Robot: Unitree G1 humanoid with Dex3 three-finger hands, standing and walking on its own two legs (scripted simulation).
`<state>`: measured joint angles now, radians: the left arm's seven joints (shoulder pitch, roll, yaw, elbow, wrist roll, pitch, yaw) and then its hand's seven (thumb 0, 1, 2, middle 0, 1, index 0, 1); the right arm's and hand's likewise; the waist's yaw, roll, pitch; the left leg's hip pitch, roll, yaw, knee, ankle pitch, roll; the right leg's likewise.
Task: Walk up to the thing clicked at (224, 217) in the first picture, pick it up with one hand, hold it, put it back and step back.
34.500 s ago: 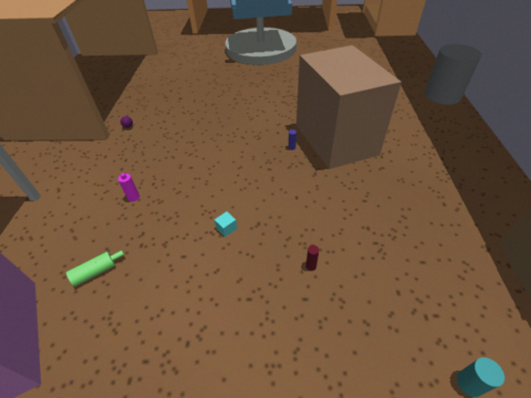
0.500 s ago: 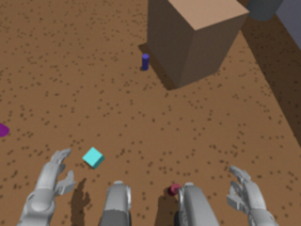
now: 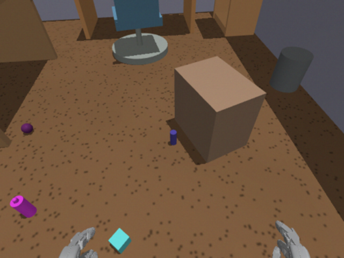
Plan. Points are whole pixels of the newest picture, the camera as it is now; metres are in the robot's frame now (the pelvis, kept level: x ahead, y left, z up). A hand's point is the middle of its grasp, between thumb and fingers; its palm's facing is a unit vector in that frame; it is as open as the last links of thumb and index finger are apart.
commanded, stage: home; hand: left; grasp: from above
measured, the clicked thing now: (120, 240) +0.39 +0.28 -0.68
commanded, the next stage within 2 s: stand in 1.94 s
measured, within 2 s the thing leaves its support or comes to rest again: neither
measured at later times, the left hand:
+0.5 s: hand out of the picture +0.15 +0.17 -0.05, palm faces +0.05 -0.98 -0.20, open 7.9 cm
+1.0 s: hand out of the picture +0.15 +0.18 -0.05, palm faces +0.04 -0.98 -0.20, open 7.7 cm
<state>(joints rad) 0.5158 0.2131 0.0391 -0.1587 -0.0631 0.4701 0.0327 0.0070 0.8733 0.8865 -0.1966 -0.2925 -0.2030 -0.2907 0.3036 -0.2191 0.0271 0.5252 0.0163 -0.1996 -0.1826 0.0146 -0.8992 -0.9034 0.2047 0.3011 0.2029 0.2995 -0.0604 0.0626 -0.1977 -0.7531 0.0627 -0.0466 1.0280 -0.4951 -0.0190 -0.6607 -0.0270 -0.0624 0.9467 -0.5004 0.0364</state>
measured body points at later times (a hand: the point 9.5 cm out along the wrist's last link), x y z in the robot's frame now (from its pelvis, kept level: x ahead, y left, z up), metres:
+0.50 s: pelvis -0.01 -0.01 +0.00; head +0.01 +0.00 +0.45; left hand +0.14 +0.23 -0.03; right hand +0.15 -0.25 -0.06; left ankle +0.00 +0.13 -0.68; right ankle -0.02 -0.15 -0.68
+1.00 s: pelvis -0.01 +0.00 +0.00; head +0.01 +0.01 +0.45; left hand +0.15 +0.23 -0.03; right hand +0.15 -0.25 -0.06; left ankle +0.00 +0.13 -0.68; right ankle -0.02 -0.15 -0.68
